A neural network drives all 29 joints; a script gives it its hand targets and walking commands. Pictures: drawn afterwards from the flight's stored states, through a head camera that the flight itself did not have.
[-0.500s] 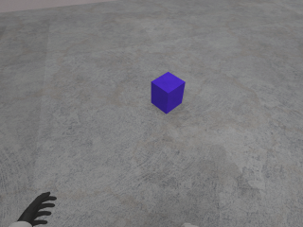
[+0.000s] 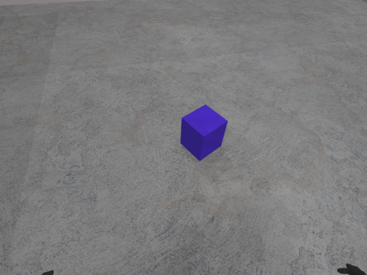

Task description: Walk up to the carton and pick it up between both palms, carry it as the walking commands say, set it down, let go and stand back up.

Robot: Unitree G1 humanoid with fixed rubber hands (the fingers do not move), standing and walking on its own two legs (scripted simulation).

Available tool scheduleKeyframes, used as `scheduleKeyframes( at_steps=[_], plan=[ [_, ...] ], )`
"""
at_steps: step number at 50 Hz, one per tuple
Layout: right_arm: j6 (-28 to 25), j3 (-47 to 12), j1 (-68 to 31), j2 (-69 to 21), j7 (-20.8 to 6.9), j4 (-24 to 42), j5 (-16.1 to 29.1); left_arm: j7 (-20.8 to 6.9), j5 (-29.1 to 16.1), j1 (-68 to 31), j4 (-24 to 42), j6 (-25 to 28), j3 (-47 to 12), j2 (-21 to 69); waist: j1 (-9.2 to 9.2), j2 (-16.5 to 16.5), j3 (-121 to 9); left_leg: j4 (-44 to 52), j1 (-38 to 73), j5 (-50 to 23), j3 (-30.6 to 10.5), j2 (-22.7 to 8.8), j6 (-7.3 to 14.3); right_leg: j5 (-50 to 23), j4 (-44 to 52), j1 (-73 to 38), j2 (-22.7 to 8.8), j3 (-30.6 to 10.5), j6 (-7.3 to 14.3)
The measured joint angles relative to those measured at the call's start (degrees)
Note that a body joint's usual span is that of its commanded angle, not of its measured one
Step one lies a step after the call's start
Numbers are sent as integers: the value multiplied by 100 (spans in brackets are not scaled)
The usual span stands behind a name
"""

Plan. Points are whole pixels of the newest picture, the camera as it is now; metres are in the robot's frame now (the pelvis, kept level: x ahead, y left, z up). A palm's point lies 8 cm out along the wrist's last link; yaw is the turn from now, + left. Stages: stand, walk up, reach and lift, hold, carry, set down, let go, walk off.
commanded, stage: walk up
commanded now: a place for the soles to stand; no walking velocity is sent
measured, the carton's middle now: (202, 132) +1.07 -0.10 -0.63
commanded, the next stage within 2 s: none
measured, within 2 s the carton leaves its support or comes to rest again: neither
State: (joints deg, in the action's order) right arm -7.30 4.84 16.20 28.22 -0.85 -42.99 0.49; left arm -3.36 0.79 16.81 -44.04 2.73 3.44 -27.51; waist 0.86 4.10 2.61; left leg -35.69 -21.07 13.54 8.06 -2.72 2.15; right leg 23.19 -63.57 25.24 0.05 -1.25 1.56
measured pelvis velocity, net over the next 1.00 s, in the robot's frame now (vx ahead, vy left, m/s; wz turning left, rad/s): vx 0.38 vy -0.17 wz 0.04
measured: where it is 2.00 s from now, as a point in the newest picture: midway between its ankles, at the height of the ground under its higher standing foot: (215, 219)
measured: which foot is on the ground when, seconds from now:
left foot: down 0.00-0.26, up 0.28-0.60, down 0.62-0.94, up 0.96-1.00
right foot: up 0.00-0.22, down 0.24-0.62, up 0.64-0.90, down 0.92-1.00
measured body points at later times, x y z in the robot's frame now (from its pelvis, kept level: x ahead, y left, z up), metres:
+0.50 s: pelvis +0.20 -0.10 +0.01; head +0.22 -0.10 +0.46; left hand +0.29 +0.26 -0.06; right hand +0.30 -0.43 -0.09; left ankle +0.28 +0.04 -0.69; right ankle +0.21 -0.19 -0.72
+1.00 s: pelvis +0.38 -0.17 -0.01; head +0.39 -0.17 +0.44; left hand +0.51 +0.19 -0.07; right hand +0.44 -0.53 -0.09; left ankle +0.34 -0.01 -0.68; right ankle +0.46 -0.28 -0.72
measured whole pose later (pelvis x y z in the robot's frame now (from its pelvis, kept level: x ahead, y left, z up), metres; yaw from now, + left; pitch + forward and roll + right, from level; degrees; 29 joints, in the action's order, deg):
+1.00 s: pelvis +0.38 -0.17 -0.01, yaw +2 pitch -1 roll +0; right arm -4.5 4.5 20.9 30.5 -1.1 -46.1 -0.3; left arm -3.5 1.2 13.1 -44.3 4.8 5.8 -28.8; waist -2.1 -0.6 1.5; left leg -57.2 -22.4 26.4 -1.8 -4.2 2.3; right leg 14.2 -40.7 24.7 -2.4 3.6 1.1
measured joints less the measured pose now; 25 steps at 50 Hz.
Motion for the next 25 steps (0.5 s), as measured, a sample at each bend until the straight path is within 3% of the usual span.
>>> scheduleKeyframes(
  at_steps=[6, 12, 14, 16, 18, 25],
  plan=[
    [-36, 36, 377, 245, -40, -49, -103, -237, 32, -423, -28, -33, 98, 19, -270, 12, -76, 463, 652, 179, 81, -130, -116, -518, 1409, 625, -576, 82, -195],
    [66, 67, 628, 421, -83, -238, -76, -322, 41, -769, -105, 10, 220, -82, -439, -231, -170, 188, 1035, 790, -21, -461, -328, -993, 2806, 77, -491, 329, -90],
    [131, 33, 619, 394, -50, -325, -62, -234, 53, -843, -43, 86, 277, -123, -362, -378, -113, -787, 726, 1141, -308, -608, -168, -1334, 2699, 7, -285, 409, -57],
    [194, -39, 485, 280, 10, -395, 9, -130, 21, -814, 20, 138, 271, -92, -276, -467, -41, -2100, 146, 1188, -811, -359, -57, -1112, 2542, -73, -210, 477, -10],
    [192, -105, 378, 190, 27, -402, 14, -43, -32, -696, 43, 146, 242, -27, -182, -591, -7, -2630, -288, 965, -957, -242, -39, -971, 2726, -328, -132, 562, 54],
    [207, -189, 106, -98, -148, -407, -96, 9, -15, -103, 101, 171, 159, -23, 128, -610, -3, -1140, -845, 400, -503, -265, -147, -775, 3293, -1027, 7, 801, 176]
  ],
)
